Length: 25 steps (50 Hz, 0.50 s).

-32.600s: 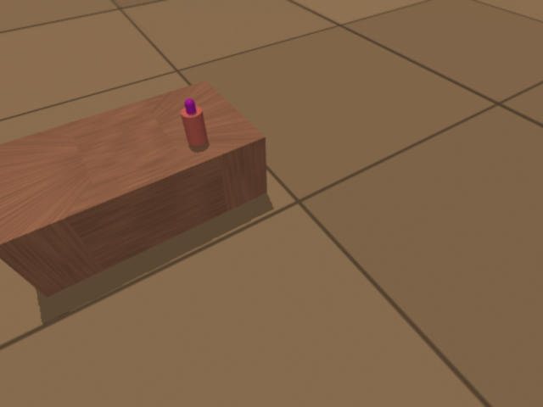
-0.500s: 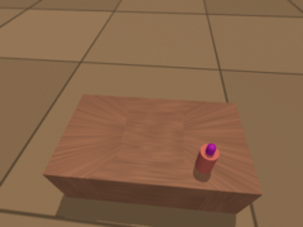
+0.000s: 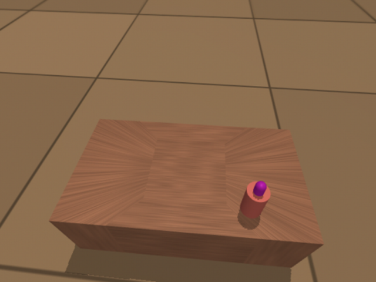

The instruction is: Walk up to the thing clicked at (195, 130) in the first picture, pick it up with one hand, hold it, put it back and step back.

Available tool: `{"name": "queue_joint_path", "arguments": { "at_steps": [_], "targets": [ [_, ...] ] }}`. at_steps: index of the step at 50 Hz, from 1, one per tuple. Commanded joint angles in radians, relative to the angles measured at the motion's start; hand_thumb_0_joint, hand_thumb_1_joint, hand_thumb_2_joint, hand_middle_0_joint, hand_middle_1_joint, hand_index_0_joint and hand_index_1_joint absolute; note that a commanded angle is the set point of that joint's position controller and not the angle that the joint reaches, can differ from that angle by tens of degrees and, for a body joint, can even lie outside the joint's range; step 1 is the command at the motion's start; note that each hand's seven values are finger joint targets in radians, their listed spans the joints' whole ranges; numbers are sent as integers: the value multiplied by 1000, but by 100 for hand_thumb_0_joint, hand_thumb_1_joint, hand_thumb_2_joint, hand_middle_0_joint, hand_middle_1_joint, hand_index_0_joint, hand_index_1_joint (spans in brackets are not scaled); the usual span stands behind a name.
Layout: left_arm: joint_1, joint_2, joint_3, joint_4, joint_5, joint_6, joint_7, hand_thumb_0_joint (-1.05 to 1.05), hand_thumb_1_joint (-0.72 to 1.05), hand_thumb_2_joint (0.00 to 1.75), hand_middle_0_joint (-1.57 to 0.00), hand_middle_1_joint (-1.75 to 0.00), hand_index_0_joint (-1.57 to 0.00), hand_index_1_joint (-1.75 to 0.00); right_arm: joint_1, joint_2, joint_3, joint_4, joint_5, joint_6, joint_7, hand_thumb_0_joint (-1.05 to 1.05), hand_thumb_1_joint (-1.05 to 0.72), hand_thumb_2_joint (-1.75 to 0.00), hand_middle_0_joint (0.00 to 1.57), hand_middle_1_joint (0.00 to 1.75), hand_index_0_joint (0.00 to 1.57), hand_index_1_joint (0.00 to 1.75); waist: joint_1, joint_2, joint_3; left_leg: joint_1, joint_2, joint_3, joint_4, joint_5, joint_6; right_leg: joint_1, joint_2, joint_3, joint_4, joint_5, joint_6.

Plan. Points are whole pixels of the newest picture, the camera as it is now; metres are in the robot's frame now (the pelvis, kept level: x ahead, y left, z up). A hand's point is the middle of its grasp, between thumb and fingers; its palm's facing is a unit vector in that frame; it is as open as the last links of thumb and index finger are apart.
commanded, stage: stand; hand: right
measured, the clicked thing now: (255, 197) +0.49 -0.24 -0.32
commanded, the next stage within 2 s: step back in 0.76 s
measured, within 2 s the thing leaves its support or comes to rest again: neither
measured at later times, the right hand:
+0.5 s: hand out of the picture +0.07 -0.25 -0.16, palm faces -0.04 +0.94 -0.34, open 7.4 cm
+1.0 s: hand out of the picture +0.06 -0.26 -0.17, palm faces -0.02 +0.93 -0.37, open 7.4 cm
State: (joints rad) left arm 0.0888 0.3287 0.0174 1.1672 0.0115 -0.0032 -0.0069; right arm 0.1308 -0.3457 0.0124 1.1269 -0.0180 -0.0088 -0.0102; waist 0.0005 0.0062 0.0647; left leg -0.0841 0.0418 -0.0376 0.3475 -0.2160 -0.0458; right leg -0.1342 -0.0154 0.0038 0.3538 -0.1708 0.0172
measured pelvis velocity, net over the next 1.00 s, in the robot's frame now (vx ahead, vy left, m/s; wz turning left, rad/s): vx -0.04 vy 0.01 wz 0.00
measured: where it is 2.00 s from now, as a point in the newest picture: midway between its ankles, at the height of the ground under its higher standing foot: outside the picture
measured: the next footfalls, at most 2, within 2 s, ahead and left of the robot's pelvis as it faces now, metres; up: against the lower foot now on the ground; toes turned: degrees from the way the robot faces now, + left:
left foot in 1.14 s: -0.05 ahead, +0.15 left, +0.00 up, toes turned -2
right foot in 1.52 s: -0.10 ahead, -0.08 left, +0.00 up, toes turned -1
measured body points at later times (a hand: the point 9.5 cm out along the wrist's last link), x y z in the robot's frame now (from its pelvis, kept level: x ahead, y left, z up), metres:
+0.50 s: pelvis +0.00 +0.00 +0.00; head +0.01 +0.00 +0.45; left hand +0.07 +0.30 -0.13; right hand +0.07 -0.30 -0.14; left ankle -0.01 +0.15 -0.75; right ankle +0.02 -0.13 -0.75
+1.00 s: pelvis -0.04 +0.01 -0.02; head +0.03 +0.01 +0.43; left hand +0.07 +0.33 -0.14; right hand +0.06 -0.31 -0.15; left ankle -0.02 +0.15 -0.74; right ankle +0.02 -0.13 -0.75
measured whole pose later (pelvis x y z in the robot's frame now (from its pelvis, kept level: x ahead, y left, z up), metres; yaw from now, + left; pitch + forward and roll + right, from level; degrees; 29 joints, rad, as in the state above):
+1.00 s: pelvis -0.04 +0.01 -0.02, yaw +0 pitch -1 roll +0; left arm 0.06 0.37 0.05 1.00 0.00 0.03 0.00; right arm 0.06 -0.40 -0.04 1.01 0.00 0.05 0.01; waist -0.01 0.02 0.18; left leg -0.29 0.02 -0.04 0.62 -0.29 0.01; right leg -0.31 -0.03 0.01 0.54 -0.20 0.02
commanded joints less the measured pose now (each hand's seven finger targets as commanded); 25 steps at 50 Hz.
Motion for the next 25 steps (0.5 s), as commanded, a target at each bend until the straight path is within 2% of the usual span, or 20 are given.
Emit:
{"name": "queue_joint_path", "arguments": {
  "at_steps": [1, 5, 13, 19, 25],
  "targets": [
    [-30, 216, 35, -47, -2, -19, 13, 0, 90, 90, -20, -30, -20, -30, -21, -209, -42, -47, 1, -22, -13, 0, -90, -90, 20, 30, 20, 30, 5, -4, -72, -49, 83, -47, -62, 141, 51, 62, -104, 79, -47, 146, -28],
    [-30, 211, 32, -52, -2, -21, 14, 0, 90, 90, -20, -30, -20, -30, -22, -216, -44, -48, 2, -22, -12, 0, -90, -90, 20, 30, 20, 30, 5, -5, -87, -30, 84, -42, -52, 166, 54, 63, -107, 77, -51, 178, -28],
    [-35, 219, 32, -53, -1, -18, 14, 0, 90, 90, -20, -30, -20, -30, -22, -209, -44, -45, 3, -17, -10, 0, -90, -90, 20, 30, 20, 30, 2, -15, -60, -62, 80, -46, -72, 96, 51, 57, -105, 76, -56, 108, -30],
    [-27, 219, 29, -61, -2, -24, 16, 0, 90, 90, -20, -30, -20, -30, -21, -211, -45, -51, 3, -18, -7, 0, -90, -90, 20, 30, 20, 30, 0, -12, -87, -32, 84, -42, -56, 171, 54, 59, -110, 72, -48, 177, -29],
    [-24, 223, 28, -64, -2, -26, 17, 0, 90, 90, -20, -30, -20, -30, -22, -212, -48, -52, 5, -16, -6, 0, -90, -90, 20, 30, 20, 30, -1, -17, -86, -33, 82, -42, -54, 163, 55, 65, -112, 71, -55, 184, -29]
  ]
}}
